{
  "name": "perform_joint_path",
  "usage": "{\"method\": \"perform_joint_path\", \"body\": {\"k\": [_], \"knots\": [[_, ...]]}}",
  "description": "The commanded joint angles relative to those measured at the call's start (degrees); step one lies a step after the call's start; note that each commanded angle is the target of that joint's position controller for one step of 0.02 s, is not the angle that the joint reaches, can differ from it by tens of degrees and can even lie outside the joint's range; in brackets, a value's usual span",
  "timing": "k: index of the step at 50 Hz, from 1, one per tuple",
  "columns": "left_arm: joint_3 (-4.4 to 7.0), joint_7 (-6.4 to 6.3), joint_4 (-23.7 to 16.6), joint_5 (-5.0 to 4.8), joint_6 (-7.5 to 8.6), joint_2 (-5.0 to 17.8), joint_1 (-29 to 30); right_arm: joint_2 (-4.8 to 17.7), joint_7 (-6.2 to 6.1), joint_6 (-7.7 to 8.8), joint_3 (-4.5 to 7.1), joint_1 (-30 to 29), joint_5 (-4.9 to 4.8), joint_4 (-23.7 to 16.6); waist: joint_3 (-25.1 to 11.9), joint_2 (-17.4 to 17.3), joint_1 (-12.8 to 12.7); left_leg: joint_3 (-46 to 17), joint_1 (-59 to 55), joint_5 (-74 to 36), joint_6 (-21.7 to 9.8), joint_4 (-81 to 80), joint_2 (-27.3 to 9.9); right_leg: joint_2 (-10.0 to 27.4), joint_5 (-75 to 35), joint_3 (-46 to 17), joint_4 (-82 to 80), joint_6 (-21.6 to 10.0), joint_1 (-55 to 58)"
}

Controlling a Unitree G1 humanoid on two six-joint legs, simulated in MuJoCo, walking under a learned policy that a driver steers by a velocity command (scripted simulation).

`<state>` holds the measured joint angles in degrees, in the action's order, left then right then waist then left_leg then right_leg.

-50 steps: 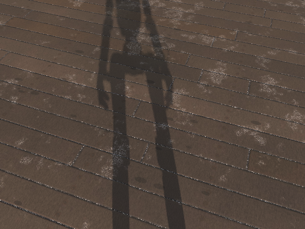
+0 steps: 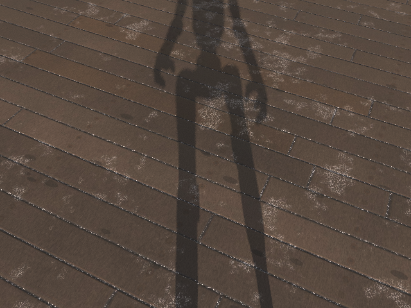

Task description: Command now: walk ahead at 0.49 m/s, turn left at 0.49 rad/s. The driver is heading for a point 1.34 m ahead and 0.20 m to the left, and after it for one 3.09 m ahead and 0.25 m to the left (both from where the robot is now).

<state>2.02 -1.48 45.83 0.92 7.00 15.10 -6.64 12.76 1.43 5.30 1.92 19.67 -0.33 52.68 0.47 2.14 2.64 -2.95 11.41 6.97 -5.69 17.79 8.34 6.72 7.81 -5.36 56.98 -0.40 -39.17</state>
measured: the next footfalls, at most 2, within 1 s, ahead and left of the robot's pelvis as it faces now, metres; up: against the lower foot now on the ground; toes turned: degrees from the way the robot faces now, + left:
right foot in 0.24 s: +0.31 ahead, -0.14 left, +0.00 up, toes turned +12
left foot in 0.76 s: +0.49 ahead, +0.21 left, +0.00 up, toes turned +27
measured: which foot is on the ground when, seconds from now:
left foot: down 0.00-0.26, up 0.28-0.74, down 0.76-1.00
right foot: up 0.00-0.22, down 0.24-0.78, up 0.80-1.00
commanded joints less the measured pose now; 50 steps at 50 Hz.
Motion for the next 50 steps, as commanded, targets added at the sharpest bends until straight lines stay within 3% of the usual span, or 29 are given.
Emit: {"method": "perform_joint_path", "body": {"k": [1, 2, 3, 7, 9, 11, 12, 13, 14, 15, 16, 17, 19, 20, 24, 27, 31, 34, 36, 38, 39, 40, 41, 42, 43, 44, 45, 49, 50], "knots": [[0.66, -0.41, -3.70, 0.12, -0.18, 2.59, 1.69, 9.49, -1.41, 0.82, 2.14, -1.18, -0.52, -4.71, 1.78, -4.17, -1.34, -12.62, 8.78, -2.25, -8.91, -8.84, -13.26, -2.33, -10.19, 1.85, -13.55, 1.64, 5.77], [0.67, -0.19, -4.39, 0.13, 0.05, 2.61, 4.14, 8.66, -1.59, 0.61, 2.02, 0.94, -0.95, -4.39, 1.52, -4.02, -0.02, -12.06, 7.12, -3.22, -7.84, -7.96, -12.36, -3.62, -12.12, 2.06, -17.51, 1.56, 6.41], [0.40, -0.01, -5.10, -0.50, 0.15, 1.86, 5.63, 10.46, -1.73, 0.39, 2.43, 0.93, -0.98, -4.59, 1.06, -6.44, 0.15, -13.11, 6.04, -1.36, -7.60, -7.13, -13.12, -4.43, -13.27, 2.13, -21.29, 1.89, 7.46], [0.76, 1.10, -7.42, -1.33, 0.91, 3.95, 10.57, 9.52, -2.15, -0.59, 2.48, 3.80, -1.47, -4.25, 0.43, -5.71, 1.97, -18.85, -1.15, 2.51, -7.05, -2.43, -15.30, -5.94, -10.77, 0.43, -28.30, 2.14, 9.00], [1.29, 1.65, -7.86, -1.52, 1.72, 5.56, 9.82, 10.45, -2.57, -1.11, 2.86, 2.60, -1.14, -5.04, -0.11, -7.02, 0.56, -22.06, -3.20, 1.96, -6.49, 1.28, -16.33, -6.36, -6.32, -0.05, -30.94, 1.35, 12.63], [2.39, 1.37, -6.12, -1.40, 2.32, 7.49, 2.33, 9.25, -2.60, -1.59, 2.61, 0.84, -0.90, -6.26, -3.06, -8.33, -3.46, -22.25, -2.45, -2.56, -4.71, 7.85, -13.70, -6.50, -2.97, 1.34, -34.70, -1.01, 23.53], [3.29, 0.94, -4.91, -0.68, 2.54, 10.02, -6.15, 6.61, -2.24, -1.32, 1.64, -0.71, -0.44, -7.59, -9.59, -6.07, -7.50, -18.65, 2.85, -2.70, -2.76, 19.80, -10.67, -0.21, -2.17, -3.47, -33.34, -4.41, 37.19], [4.60, 0.38, -4.29, 0.22, 1.99, 15.11, -14.58, 2.70, -1.92, -0.58, 0.50, 3.93, -0.85, -8.86, -18.30, 6.27, -7.86, -9.69, 19.90, 10.82, 1.62, 38.15, -2.84, 12.45, 0.53, -20.99, -33.48, -11.97, 58.76], [4.70, 0.85, -2.61, -0.57, 1.10, 13.84, -16.70, 4.33, -1.85, -0.08, 0.30, 7.59, -2.13, -9.90, -20.38, 18.09, -6.35, -7.11, 33.02, 26.86, 2.30, 49.85, -3.96, 20.15, 12.24, -39.46, -38.38, -16.68, 63.24], [3.34, 0.88, -4.30, -0.76, 0.95, 7.86, -13.38, 10.19, -2.00, -0.43, 1.67, 4.49, -2.61, -9.07, -12.64, 8.72, -7.06, -8.60, 36.54, 22.49, 2.59, 55.72, -7.69, 17.89, 16.94, -34.46, -39.59, -14.26, 56.24], [2.69, 0.91, -4.86, -0.92, 0.57, 5.90, -10.48, 10.88, -2.06, -1.01, 2.10, 0.23, -1.97, -9.78, -6.77, 2.78, -6.82, -6.70, 36.02, 17.15, 3.07, 56.63, -9.74, 15.12, 12.34, -24.98, -40.44, -11.70, 48.54], [2.23, 1.13, -4.89, -0.87, 0.31, 5.02, -7.65, 9.69, -1.99, -1.33, 2.16, -1.68, -1.27, -10.44, -3.02, 0.14, -5.51, -5.93, 34.02, 13.34, 3.59, 54.52, -11.27, 12.09, 6.56, -18.68, -42.54, -10.55, 41.69], [1.94, 1.65, -4.08, -0.38, 0.39, 4.20, -6.39, 7.21, -1.47, -1.93, 2.25, -2.61, -0.88, -11.23, 0.57, 1.78, -3.90, -4.81, 29.59, 9.82, 3.66, 51.28, -13.77, 7.73, -3.53, -8.66, -45.35, -8.58, 33.34], [2.23, 1.84, -3.53, -0.35, 0.51, 5.04, -6.01, 5.86, -1.24, -2.29, 2.03, -1.73, -1.26, -11.83, -0.21, 3.86, -2.79, -3.42, 29.45, 8.36, 4.21, 50.92, -13.87, 7.59, -4.61, -6.69, -46.64, -9.62, 32.95], [3.19, 1.79, -1.96, -0.62, 0.78, 7.08, -6.94, 5.54, -1.02, -2.84, 1.98, -5.42, -1.02, -14.71, 0.67, 1.31, -2.95, -3.71, 32.99, 1.75, 5.62, 43.85, -15.01, 8.12, -15.03, 1.01, -48.26, -11.38, 33.69], [3.44, 1.40, -1.04, -0.69, 0.16, 8.27, -8.18, 5.08, -0.19, -2.32, 1.83, -10.20, -1.03, -16.31, 0.85, 1.01, -4.63, -1.52, 31.57, -7.14, 5.03, 33.52, -14.42, 6.61, -15.92, 6.94, -48.08, -9.48, 35.37], [3.39, 1.54, 1.38, -1.59, -0.59, 9.58, -13.14, 3.24, 1.01, -1.85, 0.93, -17.99, -0.99, -19.50, 3.09, 0.72, -7.37, 1.63, 28.75, -8.67, 3.42, 22.85, -12.92, 7.86, -13.58, 8.80, -47.98, -9.37, 37.72], [3.54, 1.67, 3.09, -2.51, -1.61, 10.63, -14.88, 4.23, 1.75, -1.61, 1.03, -21.49, -1.07, -21.69, 4.53, 1.47, -7.07, 3.42, 28.30, -2.07, 1.52, 18.39, -11.71, 10.12, -16.62, 8.77, -45.94, -8.88, 42.48], [3.75, 1.49, 3.67, -2.83, -2.25, 12.04, -14.47, 6.02, 1.85, -1.50, 1.78, -19.56, -0.70, -21.91, 2.32, 3.50, -4.38, 5.89, 21.47, 3.10, -0.60, 15.85, -9.01, 10.45, -32.02, 9.97, -40.49, -7.83, 44.14], [3.24, 0.96, 3.88, -2.65, -2.84, 11.78, -13.79, 10.76, 1.14, -1.55, 4.48, -4.56, -0.48, -17.59, -6.96, 3.08, 4.01, 7.97, -1.95, -2.09, -3.62, 11.19, -5.12, 6.90, -43.42, 14.36, -22.17, -5.12, 38.51], [2.11, 0.76, 1.80, -1.03, -2.39, 9.55, -13.51, 16.01, -0.06, -2.01, 6.13, 5.96, -0.06, -15.50, -14.89, -4.23, 7.67, -6.69, -21.85, -6.94, -7.27, 13.60, -16.34, 3.90, -22.85, 15.36, -3.16, -2.62, 22.74], [-0.21, 1.63, 1.02, -1.23, -0.90, 2.37, -19.91, 19.41, -0.16, -1.92, 6.11, 4.96, -0.20, -15.51, -23.07, -18.01, 1.88, -37.42, -36.65, 1.41, -17.77, 4.86, -30.99, -7.06, 23.03, 10.02, 17.32, 0.16, 1.69], [1.46, 2.29, 1.63, -3.15, 0.57, 8.95, -16.54, 14.28, -0.09, -1.78, 4.78, 5.53, 0.20, -15.74, -23.63, -10.72, 4.83, -38.28, -34.25, 3.35, -16.35, 1.61, -31.45, -4.78, 24.36, -0.05, 22.77, -0.84, -3.03], [1.82, 2.45, -0.40, -4.72, 0.71, 9.66, -10.92, 11.69, -0.09, -1.43, 4.00, 2.82, 0.46, -15.24, -14.66, -9.10, 4.36, -26.86, -26.94, -0.36, -13.31, 1.70, -29.03, -2.49, 20.85, 0.73, 22.73, -1.50, -6.05], [1.62, 2.05, -0.53, -3.83, 0.44, 8.40, -9.29, 10.05, 0.19, -0.95, 3.37, -0.95, 0.20, -14.97, -9.01, -3.91, 1.62, -18.56, -17.77, -7.93, -10.56, 0.95, -26.09, 0.35, 15.95, 1.14, 17.50, -1.46, -3.88], [1.93, 1.51, -0.28, -2.48, -0.44, 7.75, -7.78, 7.30, 0.43, -0.56, 2.74, -4.92, 0.23, -14.94, -5.81, -2.97, -0.39, -13.69, -11.58, -7.40, -8.16, -1.72, -22.92, 1.97, 12.17, 1.53, 13.44, -1.59, -1.69], [1.97, 1.66, 0.12, -2.60, -1.41, 7.06, -10.95, 7.51, 0.49, -0.04, 2.82, -6.37, 0.71, -14.88, -5.27, -7.04, -2.60, -11.75, -6.59, -8.29, -9.03, -4.14, -23.49, 2.73, 9.91, 0.42, 12.87, -1.07, 2.55], [2.42, 1.04, 0.94, -2.68, -4.16, 5.28, -11.06, 6.29, 0.11, 1.72, 3.05, -7.16, 1.25, -12.20, -0.53, -3.47, -4.03, -2.18, -1.57, -8.80, -7.09, -9.72, -20.44, 1.64, 3.01, -1.27, 9.26, -0.11, 1.08], [2.09, 1.06, -0.01, -2.66, -4.15, 4.04, -10.29, 8.42, -0.24, 1.87, 3.54, -6.16, 1.49, -11.38, 0.19, -6.20, -4.17, -1.47, -1.15, -11.22, -8.04, -10.35, -22.69, 1.65, 0.26, -2.58, 6.46, 0.50, -0.42]]}}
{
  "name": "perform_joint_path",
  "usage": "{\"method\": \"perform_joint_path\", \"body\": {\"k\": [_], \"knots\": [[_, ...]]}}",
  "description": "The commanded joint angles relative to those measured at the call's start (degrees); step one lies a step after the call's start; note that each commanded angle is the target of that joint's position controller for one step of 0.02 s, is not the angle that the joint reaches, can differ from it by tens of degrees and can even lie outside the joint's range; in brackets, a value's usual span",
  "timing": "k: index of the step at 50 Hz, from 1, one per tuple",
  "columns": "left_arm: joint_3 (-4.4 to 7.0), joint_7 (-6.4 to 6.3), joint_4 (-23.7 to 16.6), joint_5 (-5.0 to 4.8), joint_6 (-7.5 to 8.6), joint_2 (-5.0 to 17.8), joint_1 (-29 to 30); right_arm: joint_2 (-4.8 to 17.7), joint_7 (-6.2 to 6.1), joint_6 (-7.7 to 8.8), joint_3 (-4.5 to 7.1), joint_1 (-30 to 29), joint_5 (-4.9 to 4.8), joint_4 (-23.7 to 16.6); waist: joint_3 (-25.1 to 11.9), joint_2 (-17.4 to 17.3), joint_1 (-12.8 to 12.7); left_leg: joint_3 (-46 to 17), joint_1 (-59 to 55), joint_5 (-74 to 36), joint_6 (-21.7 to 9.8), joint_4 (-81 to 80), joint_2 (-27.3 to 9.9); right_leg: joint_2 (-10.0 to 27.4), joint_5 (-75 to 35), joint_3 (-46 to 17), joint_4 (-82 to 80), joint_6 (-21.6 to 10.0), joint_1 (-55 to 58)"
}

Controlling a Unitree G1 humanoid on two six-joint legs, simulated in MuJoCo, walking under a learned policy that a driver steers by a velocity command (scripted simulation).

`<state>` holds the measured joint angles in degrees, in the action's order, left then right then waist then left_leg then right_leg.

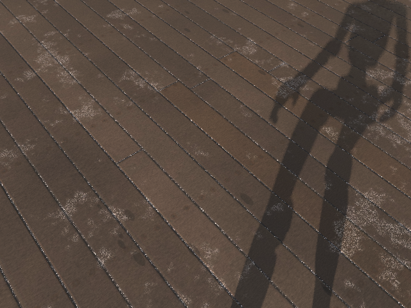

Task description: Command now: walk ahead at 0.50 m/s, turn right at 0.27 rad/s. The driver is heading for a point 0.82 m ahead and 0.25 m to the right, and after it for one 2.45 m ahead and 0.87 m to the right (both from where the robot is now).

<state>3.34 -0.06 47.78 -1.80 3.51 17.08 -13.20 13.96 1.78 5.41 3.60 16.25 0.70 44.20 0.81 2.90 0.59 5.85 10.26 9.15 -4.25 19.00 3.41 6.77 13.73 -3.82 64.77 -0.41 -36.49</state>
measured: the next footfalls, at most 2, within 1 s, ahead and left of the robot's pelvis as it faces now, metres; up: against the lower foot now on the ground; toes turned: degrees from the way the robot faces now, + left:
right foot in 0.34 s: +0.33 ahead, -0.17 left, +0.00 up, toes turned -14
left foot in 0.82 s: +0.65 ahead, -0.07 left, +0.00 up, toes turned -29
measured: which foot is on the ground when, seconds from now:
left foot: down 0.00-0.34, up 0.36-0.80, down 0.82-1.00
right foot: up 0.00-0.32, down 0.34-0.84, up 0.86-1.00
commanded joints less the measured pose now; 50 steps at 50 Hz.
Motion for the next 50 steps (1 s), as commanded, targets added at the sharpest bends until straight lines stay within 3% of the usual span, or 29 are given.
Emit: {"method": "perform_joint_path", "body": {"k": [1, 3, 6, 11, 14, 15, 16, 17, 18, 19, 20, 21, 22, 23, 25, 26, 28, 31, 36, 38, 40, 41, 42, 43, 44, 45, 46, 49, 50], "knots": [[0.72, -0.25, -2.44, 0.40, -0.48, 2.14, -2.57, 7.10, -0.87, 1.81, 1.92, -2.23, 0.28, -2.31, 0.84, -6.04, -1.61, -8.48, -0.93, -15.11, -9.32, -11.83, -17.69, 1.49, -8.30, -4.69, -4.34, 1.04, -4.50], [0.94, 0.23, -2.85, 0.46, -0.06, 2.22, 0.01, 7.07, -1.39, 1.66, 1.89, -1.76, 0.41, -1.41, 1.21, -5.18, -0.83, -4.44, -2.52, -14.00, -7.40, -11.98, -15.90, 0.29, -14.71, -3.62, -10.75, 0.73, -4.64], [0.10, 1.36, -5.06, 0.86, 0.30, 0.42, 6.01, 8.45, -1.91, 1.42, 2.09, -0.47, -0.19, -0.23, 2.95, -5.02, 1.73, -0.81, -4.66, -14.41, -5.98, -12.34, -16.33, -0.32, -20.70, 0.18, -20.26, -0.02, -4.15], [-0.30, 3.25, -9.91, 0.74, 0.24, 0.21, 12.69, 10.07, -2.48, -0.45, 2.69, 2.98, -1.26, 2.40, 4.82, -5.00, 3.92, 1.66, -15.38, -19.03, -4.76, -8.00, -19.70, -1.18, -13.72, 3.98, -27.04, -2.45, -8.12], [0.73, 3.94, -11.47, 0.60, -0.14, 2.24, 10.04, 12.18, -3.06, -1.67, 3.20, 1.12, -1.55, 2.08, 0.97, -7.80, 0.92, 4.27, -17.34, -42.66, -2.64, 1.27, -19.80, -5.64, -4.98, 9.17, -27.78, -5.48, 0.36], [1.68, 3.88, -10.78, 0.53, -0.33, 3.88, 5.14, 12.94, -3.32, -2.14, 3.35, 0.53, -1.60, 1.87, -2.25, -8.74, -1.99, 5.16, -16.60, -50.91, -1.78, 8.76, -19.12, -8.17, -2.84, 10.77, -28.01, -6.90, 7.43], [3.36, 3.40, -8.80, 0.43, -0.39, 6.74, -3.67, 13.03, -3.55, -2.48, 3.18, -0.51, -1.86, 1.58, -6.85, -7.67, -7.01, 6.69, -12.40, -51.48, -0.01, 20.57, -16.87, -10.88, -5.91, 11.11, -31.88, -9.01, 20.18], [5.34, 2.14, -7.20, 0.58, -0.88, 11.88, -12.38, 11.38, -3.73, -1.98, 2.36, 0.35, -1.13, 0.48, -12.32, -1.55, -10.50, 6.74, 1.62, -34.06, 2.65, 38.25, -14.27, -4.43, -7.32, -0.74, -33.90, -12.56, 37.90], [6.15, 1.89, -8.46, 0.29, -0.43, 17.61, -10.29, 2.49, -2.71, -0.06, -0.57, 5.73, 0.04, -2.82, -18.62, 14.19, -3.66, 0.85, 28.09, 19.72, 6.63, 61.07, -0.66, 11.55, 0.26, -36.81, -41.24, -25.40, 57.60], [4.56, 1.98, -9.18, 0.90, 0.02, 12.43, -12.54, 7.82, -1.55, 2.48, 0.32, 0.71, -1.62, -3.02, -24.46, 6.31, -7.78, -12.77, 34.33, 22.45, 4.77, 65.26, -1.74, 12.78, 4.52, -44.25, -47.65, -24.74, 60.93], [3.69, 1.94, -8.94, 1.32, 0.41, 9.07, -10.88, 9.72, -1.03, 3.40, 0.79, -4.49, -3.53, -4.68, -16.43, 3.78, -8.13, -12.49, 37.88, 18.27, 3.15, 63.71, -4.47, 10.80, 1.66, -34.60, -47.30, -21.17, 55.64], [3.18, 1.97, -9.52, 0.94, 0.66, 7.63, -6.86, 8.73, -1.32, 3.72, 0.44, -5.48, -2.72, -5.02, -10.42, -2.55, -5.08, -11.99, 36.10, 13.75, 2.60, 57.35, -7.25, 8.23, -4.17, -27.14, -47.26, -18.80, 45.99], [2.50, 1.85, -10.49, 0.91, 0.61, 5.52, -3.01, 9.10, -1.88, 3.36, 0.87, -6.14, -1.03, -4.53, -7.16, -4.26, -2.95, -11.31, 32.38, 11.47, 2.88, 52.02, -9.10, 6.15, -9.71, -21.95, -48.18, -17.27, 38.20], [2.23, 1.65, -11.59, 1.66, 0.66, 5.25, -1.06, 9.37, -1.91, 2.66, 1.21, -4.96, -0.54, -4.63, -5.63, -2.17, -0.94, -11.52, 28.11, 10.30, 3.37, 49.96, -9.95, 5.11, -15.21, -19.88, -49.29, -17.56, 32.18], [2.41, 1.36, -12.17, 1.50, 0.85, 5.73, 0.00, 8.52, -1.94, 1.29, 1.30, -3.23, -0.05, -4.50, -4.66, -2.06, 0.75, -10.65, 25.11, 9.02, 4.96, 45.22, -10.07, 3.35, -19.45, -16.64, -51.05, -17.74, 26.70], [2.43, 1.02, -12.04, 1.31, 0.91, 5.86, -0.34, 7.47, -2.20, 0.60, 1.15, -3.78, 0.31, -4.48, -4.13, -3.33, 0.85, -9.89, 25.07, 6.63, 5.54, 43.44, -9.78, 1.94, -19.42, -14.34, -51.96, -16.94, 25.03], [3.01, 0.34, -11.68, 1.09, 0.94, 7.95, -1.66, 6.48, -2.36, 0.16, 0.51, -7.01, 0.27, -5.96, -1.94, -0.66, 0.06, -9.17, 25.55, 1.98, 7.64, 35.31, -9.17, 1.41, -22.40, -11.99, -52.20, -17.10, 21.85], [3.07, -0.33, -10.80, 0.53, 0.33, 7.92, -4.25, 5.15, -1.93, 0.60, -0.09, -14.17, 0.10, -7.35, -1.56, 0.74, -2.95, -8.58, 22.47, -9.97, 7.91, 21.15, -6.23, -2.01, -15.87, -9.59, -50.71, -13.45, 21.05], [2.93, -0.64, -9.22, 0.29, -0.33, 7.45, -7.86, 6.92, -0.58, 1.74, 0.32, -18.86, -0.99, -8.84, -1.86, 2.82, -4.95, -9.69, 19.29, -12.44, 6.55, 11.01, -4.09, 0.72, -8.81, -15.26, -46.45, -11.91, 26.63], [2.83, -0.76, -8.72, 0.61, -0.47, 7.08, -8.03, 7.95, -0.16, 2.36, 0.80, -17.78, -0.91, -8.76, -1.68, 4.00, -4.21, -9.52, 17.69, -8.84, 4.87, 9.40, -4.15, 2.39, -9.77, -17.70, -43.97, -11.16, 29.67], [2.55, -0.67, -8.96, 0.85, -0.73, 6.32, -6.65, 9.05, -0.41, 2.83, 1.70, -11.57, -0.69, -7.30, -3.30, 4.90, -0.54, -7.54, 9.34, -6.59, 2.28, 5.95, -3.23, 0.76, -16.45, -17.50, -38.57, -9.38, 30.20], [1.70, -0.46, -9.53, 1.21, -0.55, 4.04, -6.18, 10.98, -0.76, 3.12, 2.46, -5.47, 0.13, -6.40, -8.50, 3.21, 2.32, -10.83, -1.40, -6.96, -0.53, 7.03, -7.23, -2.12, -18.50, -14.86, -29.26, -7.58, 27.43], [0.56, -0.58, -10.51, 2.13, -0.18, 1.18, -9.51, 15.17, -0.99, 3.07, 3.48, 3.07, 0.66, -5.59, -16.86, -6.53, 3.75, -24.54, -18.60, -7.49, -6.04, 8.25, -17.76, -7.87, -4.66, -9.36, -11.74, -4.77, 16.21], [0.15, -0.63, -10.33, -0.14, 0.36, 0.60, -15.69, 17.03, -0.36, 2.21, 4.33, 8.11, -0.27, -2.11, -19.56, -24.41, 2.18, -49.54, -29.63, 9.19, -14.54, 0.43, -26.89, -12.90, 19.06, -4.86, 4.70, -1.65, -2.55], [1.09, -0.67, -9.65, -0.72, 0.63, 6.09, -12.17, 11.72, -0.17, 2.09, 2.97, 6.51, -1.62, -3.06, -12.71, -14.73, 3.87, -50.24, -25.50, 20.77, -12.69, -2.61, -25.61, -9.58, 17.52, -8.14, 10.08, -1.67, -9.06], [1.40, -0.52, -10.78, -0.36, 0.59, 7.34, -5.48, 9.10, -0.42, 1.60, 2.11, 3.68, -1.41, -3.56, -6.58, -9.18, 4.49, -41.20, -19.24, 19.34, -10.15, -2.69, -23.31, -7.36, 12.46, -6.53, 10.98, -1.78, -10.38], [1.18, -0.42, -11.64, 0.78, 0.58, 6.31, -1.50, 7.92, -0.38, 1.19, 1.41, 1.02, -0.79, -3.88, -2.33, -4.75, 3.44, -34.30, -12.00, 12.52, -8.71, -4.26, -20.19, -5.32, 8.88, -4.37, 8.01, -1.83, -8.78], [1.13, 0.03, -11.89, 1.60, 0.61, 3.63, -1.80, 5.95, -0.28, 1.23, 0.48, -1.21, -0.30, -3.27, -1.53, -7.15, 0.21, -24.92, -4.15, -1.07, -7.58, -7.20, -15.00, -1.84, 3.41, -1.76, 0.06, -1.43, -2.36], [0.82, 0.10, -11.84, 1.15, 0.49, 2.62, -2.79, 7.57, -0.42, 1.30, 0.82, -1.15, -0.47, -2.86, -2.05, -9.71, -0.60, -24.09, -2.74, -2.80, -8.81, -7.94, -15.70, -1.48, 3.31, -1.07, -1.91, -0.92, -1.56]]}}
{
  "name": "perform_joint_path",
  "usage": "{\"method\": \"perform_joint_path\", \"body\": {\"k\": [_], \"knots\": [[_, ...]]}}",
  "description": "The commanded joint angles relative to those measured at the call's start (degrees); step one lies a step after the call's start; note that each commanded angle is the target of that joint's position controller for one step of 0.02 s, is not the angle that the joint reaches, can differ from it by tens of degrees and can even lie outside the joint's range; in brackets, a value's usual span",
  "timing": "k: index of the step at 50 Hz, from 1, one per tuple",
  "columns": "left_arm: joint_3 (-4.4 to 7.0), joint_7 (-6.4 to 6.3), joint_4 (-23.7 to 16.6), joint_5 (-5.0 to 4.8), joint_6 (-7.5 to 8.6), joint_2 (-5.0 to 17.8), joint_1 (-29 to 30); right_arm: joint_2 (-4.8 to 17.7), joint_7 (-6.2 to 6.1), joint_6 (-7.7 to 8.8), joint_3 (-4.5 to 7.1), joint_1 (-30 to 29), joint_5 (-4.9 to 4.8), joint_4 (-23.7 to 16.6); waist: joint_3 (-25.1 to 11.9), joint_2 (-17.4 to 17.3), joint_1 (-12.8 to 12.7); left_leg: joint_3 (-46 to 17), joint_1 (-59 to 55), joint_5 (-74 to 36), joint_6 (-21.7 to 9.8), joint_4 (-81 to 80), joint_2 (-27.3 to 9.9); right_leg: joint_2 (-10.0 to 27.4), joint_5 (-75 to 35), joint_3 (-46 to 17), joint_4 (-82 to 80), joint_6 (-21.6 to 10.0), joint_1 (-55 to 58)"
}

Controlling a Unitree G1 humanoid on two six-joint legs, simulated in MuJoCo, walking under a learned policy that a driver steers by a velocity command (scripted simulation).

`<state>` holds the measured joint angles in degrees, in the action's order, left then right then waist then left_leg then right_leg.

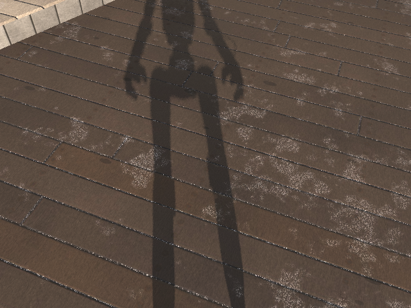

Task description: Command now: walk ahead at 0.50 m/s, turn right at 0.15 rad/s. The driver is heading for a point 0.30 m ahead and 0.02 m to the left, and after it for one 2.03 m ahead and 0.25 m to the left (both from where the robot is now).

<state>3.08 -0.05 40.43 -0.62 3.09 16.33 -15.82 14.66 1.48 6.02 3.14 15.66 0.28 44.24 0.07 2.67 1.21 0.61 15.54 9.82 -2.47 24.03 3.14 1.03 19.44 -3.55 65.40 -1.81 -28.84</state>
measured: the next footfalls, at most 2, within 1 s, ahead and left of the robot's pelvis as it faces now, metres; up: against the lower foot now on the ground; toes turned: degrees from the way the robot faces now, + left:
right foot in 0.32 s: +0.33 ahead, -0.15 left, +0.00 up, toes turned -2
left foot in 0.80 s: +0.58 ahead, +0.06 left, +0.00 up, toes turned -1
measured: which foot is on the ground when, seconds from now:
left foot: down 0.00-0.32, up 0.34-0.78, down 0.80-1.00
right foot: up 0.00-0.30, down 0.32-0.84, up 0.86-1.00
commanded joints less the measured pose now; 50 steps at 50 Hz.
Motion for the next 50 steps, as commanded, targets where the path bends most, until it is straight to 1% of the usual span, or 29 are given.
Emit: {"method": "perform_joint_path", "body": {"k": [1, 3, 6, 12, 14, 16, 17, 18, 19, 20, 21, 22, 24, 25, 26, 27, 30, 32, 36, 38, 40, 41, 42, 43, 44, 45, 46, 48, 50], "knots": [[0.78, 0.10, -5.08, 0.10, 0.83, 3.04, 1.30, 7.56, -0.29, 0.80, 1.50, -0.32, -0.48, -2.47, -0.30, -9.16, -0.75, -17.43, -7.51, -6.54, -11.42, -13.99, -15.71, 4.74, -3.16, -0.79, -5.53, 1.21, -10.21], [0.34, 0.11, -5.85, 0.56, 1.01, 2.20, 4.86, 8.52, -0.64, 0.52, 1.70, 1.11, -0.77, -1.55, 0.10, -6.44, 0.17, -13.39, -8.01, -10.80, -11.02, -14.67, -14.88, 4.78, -7.19, 0.46, -12.39, 1.89, -10.55], [-0.42, 0.57, -6.73, 0.16, 1.50, 0.70, 9.41, 10.65, -0.95, -0.15, 2.04, 2.44, -1.01, -0.39, 0.57, -7.54, 1.77, -9.76, -7.45, -11.78, -10.20, -15.22, -14.61, 4.45, -16.42, 1.47, -23.03, 2.13, -7.65], [0.05, 2.12, -9.27, -0.58, 2.18, 2.20, 17.43, 11.10, -0.96, -1.60, 1.87, 7.48, -1.91, 2.73, 2.55, -7.28, 3.99, -8.47, -13.38, -12.03, -7.73, -11.89, -16.36, 1.58, -17.77, 3.18, -34.02, 0.41, -4.46], [0.67, 2.27, -9.03, -0.50, 2.37, 3.59, 14.81, 12.43, -1.22, -2.14, 2.26, 6.30, -1.95, 3.05, 1.49, -8.38, 1.40, -8.63, -14.72, -17.87, -6.63, -8.47, -17.36, 0.71, -14.87, 3.73, -36.25, -1.38, 0.66], [2.82, 1.58, -5.36, 0.27, 2.26, 7.53, 2.04, 11.05, -1.50, -2.41, 1.62, 5.43, -1.70, 2.73, -6.69, -6.42, -5.15, -3.93, -10.80, -29.65, -3.89, 7.26, -12.85, -0.32, -15.93, 4.77, -38.42, -4.53, 20.23], [4.00, 0.85, -3.77, 0.99, 1.91, 12.23, -8.91, 7.63, -1.66, -2.12, 0.15, 5.14, 0.05, 0.86, -15.82, 1.63, -9.02, -0.88, 1.07, -13.29, -1.44, 26.33, -9.14, 11.87, -18.53, -9.04, -36.85, -8.76, 37.36], [4.39, 1.34, -2.85, 0.97, 1.66, 15.12, -10.07, 2.60, -1.33, -0.94, -1.32, 11.76, -0.71, 0.30, -21.12, 16.54, -5.23, -2.43, 21.62, 21.76, 1.13, 42.76, -0.48, 21.69, -5.14, -34.23, -44.13, -16.85, 51.16], [3.00, 1.47, -3.20, 0.27, 1.64, 9.58, -9.26, 8.89, -0.99, -0.17, 0.09, 8.18, -1.79, 0.97, -17.04, 9.29, -7.09, -7.38, 28.18, 22.34, 0.59, 48.88, -3.69, 20.32, 2.52, -35.54, -47.27, -15.15, 48.17], [2.21, 1.42, -3.46, 0.02, 1.73, 7.82, -5.61, 10.66, -0.71, 0.25, 0.68, 3.13, -2.49, -0.54, -9.61, 5.97, -6.49, -6.16, 30.46, 16.78, 0.00, 48.86, -6.11, 18.42, -0.18, -27.54, -48.24, -13.13, 41.20], [1.81, 1.56, -3.77, 0.34, 1.73, 6.99, -2.13, 9.76, -0.90, 0.25, 0.54, 0.72, -1.97, -0.79, -5.96, 1.30, -4.82, -4.93, 28.33, 11.91, 0.32, 46.55, -8.32, 15.99, -6.54, -21.85, -49.46, -12.25, 33.96], [1.51, 1.79, -3.83, 0.75, 1.80, 5.96, 0.21, 9.04, -0.98, 0.00, 0.68, -0.15, -1.01, -1.01, -3.09, 0.09, -3.24, -4.74, 26.46, 8.88, 0.85, 43.68, -9.65, 14.26, -11.33, -18.28, -51.37, -12.21, 28.16], [1.42, 1.90, -3.39, 0.95, 2.40, 5.28, 1.99, 7.30, -0.90, -0.95, 0.56, 1.96, -1.00, -0.48, -2.91, 2.25, -0.53, -4.92, 21.34, 6.39, 1.91, 40.52, -11.07, 12.58, -16.99, -13.94, -54.15, -12.70, 22.51], [1.18, 2.01, -2.83, 0.77, 2.80, 4.08, 1.99, 6.65, -1.23, -1.75, 0.62, 1.52, -0.80, 0.09, -2.20, 0.40, -0.37, -4.50, 20.65, 4.83, 1.74, 39.97, -11.03, 10.61, -18.04, -11.08, -55.44, -11.63, 21.13], [1.66, 1.82, -2.22, 0.72, 3.10, 6.28, 1.86, 5.75, -1.30, -2.14, 0.40, 1.57, -0.89, -0.45, -1.81, 2.92, 0.59, -4.36, 21.21, 3.20, 2.50, 37.95, -11.02, 11.89, -20.13, -10.13, -56.29, -12.79, 19.77], [1.65, 1.73, -1.52, 0.31, 3.38, 5.80, 0.81, 6.07, -1.38, -2.32, 0.39, -0.46, -0.35, -0.92, -0.19, 1.66, -0.27, -4.26, 22.66, 1.58, 3.11, 35.60, -11.36, 11.17, -24.80, -8.06, -56.73, -12.74, 19.58], [1.81, 0.87, 0.14, 0.80, 2.61, 6.89, 0.31, 4.81, -1.24, -1.95, 0.00, -5.68, 0.15, -2.20, 1.01, 0.01, -0.85, -2.84, 21.15, -6.76, 4.02, 23.55, -9.85, 9.14, -38.87, -1.65, -55.14, -10.83, 18.92], [1.83, 0.36, 1.26, 0.64, 2.09, 7.55, -1.31, 3.30, -0.70, -1.45, -0.57, -9.01, 0.21, -2.82, 0.12, 0.26, -2.35, -1.19, 16.33, -13.07, 3.62, 15.49, -7.83, 7.48, -42.41, 1.71, -53.84, -9.10, 18.53], [1.77, -0.19, 4.04, 0.28, 0.97, 8.18, -3.64, 4.58, 0.18, -1.22, -0.27, -13.14, -0.06, -4.18, -0.97, 1.59, -3.61, -1.89, 13.21, -15.35, 2.17, 8.36, -5.64, 9.37, -40.27, 0.37, -50.02, -8.28, 23.58], [1.90, -0.46, 4.82, 0.02, 0.39, 8.47, -2.71, 6.17, 0.47, -1.04, 0.28, -12.19, 0.37, -4.24, -1.85, 2.20, -2.34, -2.44, 11.32, -11.84, 0.59, 5.52, -5.12, 10.38, -39.54, -1.40, -45.91, -7.22, 26.25], [1.60, -0.72, 5.17, 0.06, 0.01, 7.53, -2.15, 8.43, 0.07, -0.71, 1.27, -5.70, 1.18, -1.82, -5.36, 0.22, 0.65, -1.14, 0.46, -21.77, -1.56, -0.65, -4.11, 6.53, -39.86, -0.19, -36.86, -4.37, 25.98], [0.75, -0.71, 4.66, 1.47, 0.44, 5.45, -5.13, 12.45, -0.44, -0.61, 1.99, -2.33, 1.93, -1.63, -11.59, -5.47, 0.03, -7.63, -12.77, -46.89, -4.91, 4.02, -11.85, 2.70, -28.05, 1.71, -27.20, -1.62, 19.39], [-0.95, -0.43, 6.36, 1.68, 0.70, 0.63, -13.10, 10.99, -0.88, -1.46, 1.36, -0.68, 2.44, -1.50, -19.25, -14.42, -1.40, -19.76, -28.14, -57.24, -15.03, 6.36, -23.24, -1.98, -0.04, 2.38, -12.77, 2.38, 6.35], [-0.54, -0.21, 7.24, 0.85, 0.05, 3.18, -11.83, 6.60, -0.70, -2.38, 0.34, 1.21, 1.04, -0.54, -22.08, -14.78, 0.64, -25.22, -26.92, -50.25, -17.45, 3.26, -24.98, -2.31, 20.53, -1.07, -6.17, 4.00, 3.44], [0.48, -0.25, 6.50, -0.08, -0.93, 6.51, -8.39, 6.00, -0.40, -2.86, -0.09, -1.38, 0.10, -0.58, -17.27, -10.79, 0.50, -23.47, -21.31, -35.96, -15.10, 0.54, -22.83, -0.34, 20.83, -2.51, -3.28, 4.36, 1.11], [0.63, -1.01, 5.58, 0.30, -2.42, 5.96, -2.23, 5.07, -0.29, -3.26, -0.48, -5.36, 0.39, -0.85, -10.40, -5.50, 0.25, -19.54, -13.47, -23.56, -10.60, -3.45, -18.88, 0.99, 18.40, -0.89, -4.90, 4.17, 0.21], [0.58, -1.50, 5.63, 0.18, -3.83, 4.93, -3.93, 5.93, -0.29, -3.34, -0.41, -9.52, 0.65, -1.38, -8.13, -9.25, -2.41, -20.05, -7.36, -14.14, -11.77, -5.66, -20.47, 2.41, 15.49, -1.52, -6.80, 4.92, 1.77], [0.70, -2.24, 6.55, 0.69, -5.33, 4.64, -4.93, 6.08, -0.49, -3.99, -0.09, -14.36, 1.15, -1.83, -4.46, -12.63, -3.91, -15.36, 2.72, -2.45, -9.74, -9.47, -16.00, 2.83, 10.51, -0.08, -15.11, 5.98, 8.46], [0.49, -2.63, 8.22, 0.84, -5.08, 3.09, -5.58, 5.91, -1.03, -4.48, 0.00, -14.21, 1.29, -1.10, -5.63, -11.12, -3.77, -12.04, 5.17, 0.86, -8.54, -9.79, -13.92, 1.85, 4.44, 1.89, -21.51, 5.31, 13.74]]}}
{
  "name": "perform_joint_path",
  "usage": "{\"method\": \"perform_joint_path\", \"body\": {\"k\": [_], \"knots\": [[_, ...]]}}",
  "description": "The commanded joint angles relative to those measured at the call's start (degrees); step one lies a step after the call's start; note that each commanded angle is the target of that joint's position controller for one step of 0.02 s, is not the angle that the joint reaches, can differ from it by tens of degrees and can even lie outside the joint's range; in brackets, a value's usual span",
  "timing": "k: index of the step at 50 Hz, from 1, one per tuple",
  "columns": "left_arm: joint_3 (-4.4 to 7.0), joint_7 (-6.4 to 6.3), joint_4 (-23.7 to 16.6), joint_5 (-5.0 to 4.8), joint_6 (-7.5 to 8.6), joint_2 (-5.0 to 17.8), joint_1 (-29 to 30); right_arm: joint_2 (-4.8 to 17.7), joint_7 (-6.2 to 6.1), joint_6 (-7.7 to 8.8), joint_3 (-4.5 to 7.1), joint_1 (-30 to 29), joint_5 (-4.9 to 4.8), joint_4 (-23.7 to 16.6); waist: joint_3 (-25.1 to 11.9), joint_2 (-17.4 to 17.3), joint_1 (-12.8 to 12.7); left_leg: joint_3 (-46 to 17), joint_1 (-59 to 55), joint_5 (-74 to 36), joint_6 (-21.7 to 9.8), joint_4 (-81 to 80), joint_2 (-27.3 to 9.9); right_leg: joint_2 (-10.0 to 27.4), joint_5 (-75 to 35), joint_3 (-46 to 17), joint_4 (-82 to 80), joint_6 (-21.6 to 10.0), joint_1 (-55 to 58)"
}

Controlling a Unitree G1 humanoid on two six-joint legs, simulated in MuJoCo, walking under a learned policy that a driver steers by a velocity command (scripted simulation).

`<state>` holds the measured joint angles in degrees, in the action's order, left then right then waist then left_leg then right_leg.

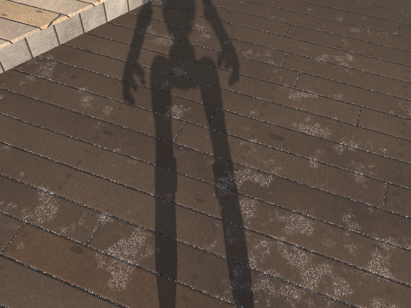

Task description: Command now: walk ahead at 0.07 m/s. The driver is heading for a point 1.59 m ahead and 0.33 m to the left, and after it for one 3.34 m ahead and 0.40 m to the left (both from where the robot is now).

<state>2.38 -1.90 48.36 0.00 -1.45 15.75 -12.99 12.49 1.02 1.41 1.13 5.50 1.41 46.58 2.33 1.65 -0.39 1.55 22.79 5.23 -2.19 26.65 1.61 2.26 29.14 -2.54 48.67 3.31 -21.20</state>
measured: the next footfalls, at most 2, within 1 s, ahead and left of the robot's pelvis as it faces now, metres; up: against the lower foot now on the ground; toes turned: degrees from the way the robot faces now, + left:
right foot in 0.10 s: +0.07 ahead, -0.15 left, +0.00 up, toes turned +0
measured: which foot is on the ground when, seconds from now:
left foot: down 0.00-1.00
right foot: up 0.00-0.08, down 0.10-0.70, up 0.72-1.00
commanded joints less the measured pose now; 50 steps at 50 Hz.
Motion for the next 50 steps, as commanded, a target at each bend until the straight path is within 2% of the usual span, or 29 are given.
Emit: {"method": "perform_joint_path", "body": {"k": [1, 4, 5, 6, 7, 9, 13, 18, 23, 24, 25, 27, 29, 30, 32, 34, 35, 36, 37, 38, 39, 40, 41, 43, 44, 45, 46, 47, 50], "knots": [[1.19, -0.66, 0.85, 0.33, -0.37, 3.33, -8.24, 7.96, -0.82, 0.14, 1.97, -3.87, -0.07, -2.92, -8.44, -9.17, -2.20, -12.11, -1.36, 6.46, -8.53, -12.22, -12.23, 0.51, -9.96, 1.33, -8.22, -0.35, 8.72], [1.11, -0.15, 1.65, 1.57, -0.17, 2.53, -7.37, 6.71, -1.18, -0.11, 1.48, -2.78, -0.89, -1.05, -7.32, -7.83, -2.54, -10.33, 1.68, 21.60, -4.72, -11.83, -9.82, -0.37, -18.10, 2.67, -18.06, -2.50, 15.18], [1.11, -0.22, 0.86, 2.04, -0.10, 3.45, -5.96, 5.91, -1.13, -0.14, 1.15, -1.65, -0.73, -0.17, -5.02, -6.47, -2.00, -9.94, 2.65, 26.01, -2.19, -11.30, -8.50, 1.79, -17.95, 0.16, -21.56, -3.77, 14.46], [1.73, -0.55, 0.37, 1.52, -0.06, 6.72, -4.28, 6.51, -1.09, -0.21, 1.43, -0.46, -0.51, 0.02, -1.93, -2.68, 0.20, -7.92, 1.71, 25.71, -0.23, -9.99, -5.88, 3.43, -10.92, -1.41, -23.57, -5.22, 9.55], [2.10, -0.48, 1.36, 1.02, 0.31, 7.22, -3.53, 6.69, -1.33, -0.31, 1.60, -0.70, -0.58, 0.21, -0.11, 1.80, 0.66, -4.78, -3.48, 20.40, 1.14, -7.00, -3.55, 2.64, -2.06, -1.81, -25.64, -5.84, 2.05], [1.23, -0.40, 1.76, 1.31, 1.60, 3.94, -1.41, 6.29, -1.91, -0.45, 1.65, -0.08, -0.67, 1.16, 0.09, 3.98, 1.42, -4.28, -9.26, 13.34, 0.78, -3.55, -3.51, 2.46, -1.86, -1.82, -28.38, -4.24, -1.82], [1.03, -0.18, 3.45, 0.59, 3.23, 3.50, -2.71, 5.77, -2.10, -0.57, 1.67, 1.35, -0.68, 3.52, -1.58, 1.64, 0.93, -3.77, -10.43, 5.45, -0.25, -1.81, -3.37, 1.82, -11.34, -1.00, -26.48, -3.48, 2.44], [0.82, -0.27, 5.44, 0.32, 3.20, 3.39, -4.07, 5.86, -2.07, -0.72, 1.82, 1.52, -1.14, 5.99, -3.18, -0.66, 0.18, -3.40, -12.06, -3.33, 0.07, -0.30, -3.43, 1.15, -19.54, 0.04, -24.72, -3.80, 5.81], [0.55, -0.24, 7.11, 0.21, 2.83, 2.79, -4.05, 6.13, -2.51, -1.29, 1.95, 1.96, -1.38, 8.41, -3.29, -1.70, 0.15, -3.33, -13.16, -6.44, 0.26, 0.26, -3.50, 0.62, -23.34, 0.77, -24.44, -3.95, 7.29], [0.52, -0.23, 8.02, 0.12, 2.69, 2.44, -5.24, 5.65, -2.58, -1.45, 1.85, 2.94, -1.44, 9.39, -4.41, -1.38, 0.01, -2.31, -13.59, -1.09, 0.26, 0.63, -2.63, 0.27, -18.08, 1.12, -25.26, -4.28, 8.02], [0.79, -0.26, 8.49, -0.18, 2.46, 3.11, -5.56, 5.72, -2.66, -1.64, 1.96, 3.19, -1.73, 9.96, -3.21, -0.23, 0.01, -0.82, -12.31, 7.84, 0.20, 1.98, -1.15, 0.27, -9.79, 0.55, -26.27, -5.34, 7.25], [1.54, -0.36, 8.29, -0.75, 2.39, 5.33, -5.78, 6.20, -2.64, -1.33, 2.25, 1.84, -2.04, 9.85, 1.76, 3.16, -0.75, 1.38, -4.70, 22.24, 0.17, 6.30, 0.91, 3.83, 7.49, -5.32, -30.31, -9.18, 5.92], [2.43, -0.30, 8.75, -1.41, 3.44, 7.85, -8.06, 5.49, -2.08, 0.36, 2.20, -0.91, -2.66, 8.56, 6.54, 7.56, -1.95, 2.38, 3.94, 19.71, -0.43, 13.65, 0.27, 12.55, 15.27, -17.13, -36.70, -14.05, 8.25], [2.67, -0.29, 8.89, -1.56, 4.16, 8.11, -7.67, 5.17, -1.63, 1.39, 2.17, -1.41, -2.87, 8.23, 8.47, 8.24, -1.77, 0.88, 6.06, 18.14, -1.31, 15.60, -1.61, 15.32, 12.91, -20.15, -37.36, -15.38, 8.57], [2.46, 0.11, 8.57, -1.60, 5.13, 6.72, -5.53, 4.58, -0.79, 2.97, 2.21, 0.52, -3.26, 8.73, 8.58, 7.60, 0.39, 0.61, 3.45, 18.19, -2.93, 11.25, -2.90, 15.14, 4.04, -17.67, -35.08, -14.50, 8.69], [2.25, 0.66, 7.14, -1.72, 5.14, 5.85, -0.75, 6.02, -0.57, 3.43, 3.35, 10.42, -3.22, 12.95, 4.91, 4.97, 5.11, 1.48, -14.74, 12.06, -3.39, 2.33, -0.84, 8.88, -5.27, -8.54, -28.29, -10.50, 1.06], [1.70, 0.74, 5.50, -1.58, 5.52, 4.14, 2.07, 9.86, -0.83, 3.53, 4.67, 16.85, -2.90, 14.59, 2.63, -2.88, 7.58, -9.29, -22.92, 14.49, -5.90, -3.64, -6.59, 3.06, -14.69, -0.95, -15.03, -7.09, -5.34], [1.00, 0.49, 3.41, -1.23, 6.41, 0.87, 2.23, 16.36, -0.40, 3.63, 6.37, 24.27, -3.07, 16.25, -1.69, -19.15, 9.16, -32.40, -32.72, 17.70, -13.70, -13.03, -18.33, -4.60, -8.72, 6.03, 4.50, -3.09, -15.72], [1.45, 0.55, 2.86, -1.89, 7.23, 2.69, 3.41, 12.17, -0.11, 4.35, 4.69, 23.76, -1.98, 15.97, -2.24, -15.77, 8.20, -42.21, -34.15, 16.92, -16.43, -16.14, -23.32, -4.03, 2.87, -0.80, 17.17, -3.74, -22.64], [1.74, 1.09, 3.16, -3.01, 7.79, 3.41, 2.64, 8.84, -0.17, 4.97, 3.56, 19.68, -1.79, 14.84, 0.31, -10.49, 5.54, -36.69, -32.83, 14.98, -14.79, -14.60, -22.96, -0.76, -0.02, -3.21, 22.82, -5.73, -26.17], [1.67, 1.52, 3.91, -2.77, 8.25, 3.16, 2.43, 7.44, 0.07, 5.30, 3.00, 17.09, -1.59, 13.50, 0.02, -6.73, 4.41, -29.55, -31.14, 8.68, -12.15, -13.74, -19.95, 1.31, -4.96, -3.11, 22.49, -7.24, -25.22], [2.03, 1.59, 3.97, -2.45, 8.15, 3.01, 2.67, 6.90, 0.21, 5.18, 2.58, 15.38, -1.77, 13.02, 0.93, -4.70, 3.11, -25.04, -29.96, 8.42, -10.91, -15.32, -18.63, 3.26, -10.07, -1.78, 19.79, -7.88, -26.35], [2.33, 1.61, 3.82, -2.13, 7.97, 3.22, 3.47, 6.51, 0.17, 5.12, 2.17, 14.62, -1.74, 12.81, 1.50, -5.87, 2.62, -21.82, -26.78, 5.31, -10.12, -16.51, -17.84, 4.87, -13.12, -1.51, 16.69, -7.70, -23.73], [2.43, 2.22, 4.03, -1.51, 7.42, 2.48, 4.09, 4.47, -0.20, 4.46, 1.35, 17.07, -1.63, 13.28, 1.47, -5.81, 2.78, -14.20, -25.90, -4.97, -8.43, -17.09, -14.13, 4.78, -15.78, 0.84, 11.94, -6.49, -21.14], [2.15, 2.28, 3.29, -1.40, 7.09, 1.10, 5.41, 6.60, -0.57, 4.16, 1.68, 17.47, -1.49, 13.38, 1.54, -6.55, 2.53, -13.42, -25.01, -4.61, -9.00, -18.12, -14.34, 4.36, -17.46, 1.92, 8.07, -5.49, -21.10], [2.30, 2.12, 2.79, -0.97, 6.58, 1.49, 7.39, 5.83, -0.97, 3.93, 1.43, 18.28, -1.42, 13.31, 1.56, -4.77, 2.97, -11.99, -26.02, -7.51, -8.62, -18.66, -13.26, 4.06, -19.30, 2.54, 6.92, -4.91, -22.48], [1.54, 2.26, 1.40, -1.12, 6.52, -0.24, 10.08, 8.99, -1.37, 3.82, 1.98, 17.87, -1.29, 13.17, 2.80, -6.35, 3.03, -11.33, -22.84, -7.74, -9.40, -19.47, -14.77, 4.23, -21.33, 2.42, 1.00, -4.15, -21.31], [1.11, 2.47, 0.72, -1.06, 6.52, -0.69, 12.50, 8.92, -1.65, 3.70, 1.98, 17.72, -1.50, 12.83, 3.79, -5.23, 3.51, -9.23, -21.12, -8.16, -9.11, -20.05, -13.63, 3.70, -23.35, 3.21, -3.52, -3.54, -19.51], [0.72, 3.13, -1.02, -1.54, 6.63, 0.17, 18.21, 9.67, -1.96, 3.56, 2.35, 19.98, -1.71, 13.38, 5.20, -6.33, 4.91, -6.77, -18.37, -4.23, -8.56, -21.80, -13.30, 1.58, -29.36, 5.14, -12.18, -3.44, -14.54]]}}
